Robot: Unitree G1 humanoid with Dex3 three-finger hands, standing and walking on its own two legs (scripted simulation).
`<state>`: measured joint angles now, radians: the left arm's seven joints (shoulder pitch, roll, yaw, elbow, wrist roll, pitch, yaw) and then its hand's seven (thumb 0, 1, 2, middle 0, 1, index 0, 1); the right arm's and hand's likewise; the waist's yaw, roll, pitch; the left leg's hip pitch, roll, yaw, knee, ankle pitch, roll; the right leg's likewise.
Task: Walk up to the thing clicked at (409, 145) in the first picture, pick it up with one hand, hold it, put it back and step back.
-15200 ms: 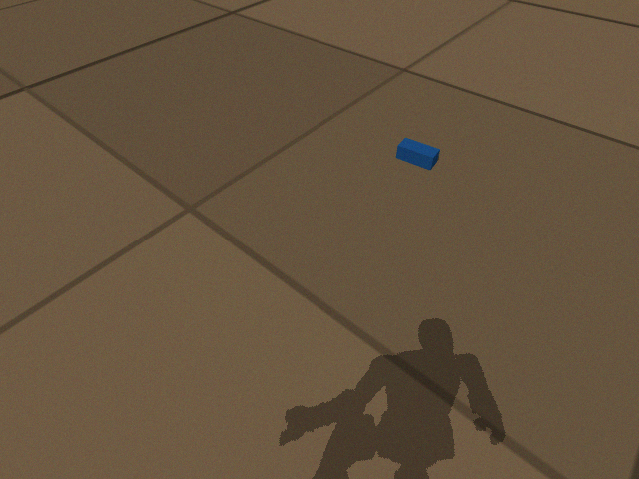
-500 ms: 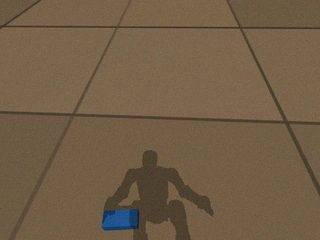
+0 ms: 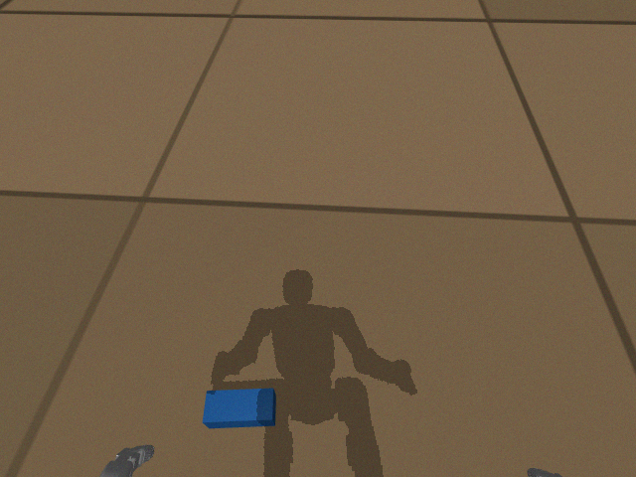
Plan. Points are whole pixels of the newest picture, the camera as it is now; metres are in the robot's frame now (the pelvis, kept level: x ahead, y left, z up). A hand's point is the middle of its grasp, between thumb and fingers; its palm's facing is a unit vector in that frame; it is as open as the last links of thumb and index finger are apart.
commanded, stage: rise first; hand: left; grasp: from above
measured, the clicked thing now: (241, 408) +0.39 +0.26 -0.74
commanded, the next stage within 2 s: none
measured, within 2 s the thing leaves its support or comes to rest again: neither
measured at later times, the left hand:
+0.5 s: hand out of the picture +0.13 +0.27 -0.22, palm faces -0.17 -0.87 -0.46, open 13.8 cm
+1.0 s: hand (182, 459) +0.22 +0.30 -0.40, palm faces -0.44 -0.49 -0.75, open 14.1 cm
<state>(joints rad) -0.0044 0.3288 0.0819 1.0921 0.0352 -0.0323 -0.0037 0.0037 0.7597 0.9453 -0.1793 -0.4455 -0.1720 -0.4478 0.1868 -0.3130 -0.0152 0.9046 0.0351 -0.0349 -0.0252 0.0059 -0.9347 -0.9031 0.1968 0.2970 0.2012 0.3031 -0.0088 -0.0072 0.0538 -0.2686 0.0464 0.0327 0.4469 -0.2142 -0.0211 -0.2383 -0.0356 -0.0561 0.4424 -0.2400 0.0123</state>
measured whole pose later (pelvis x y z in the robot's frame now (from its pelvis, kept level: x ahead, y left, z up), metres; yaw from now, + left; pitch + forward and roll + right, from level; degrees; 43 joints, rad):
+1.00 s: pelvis -0.06 +0.01 -0.26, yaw -2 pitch +33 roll -3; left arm -0.20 0.48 0.16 0.77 0.71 -0.13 0.10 -0.01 -0.55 1.00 -0.09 -1.07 -0.09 -1.08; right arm 0.06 -0.29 -0.07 0.65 -0.01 -0.16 0.05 0.01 -0.91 -0.90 0.20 0.30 0.20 0.30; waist -0.02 0.00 -0.18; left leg -1.72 0.07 -0.04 1.81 -0.66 -0.01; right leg -1.67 -0.05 -0.04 1.79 -0.70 0.02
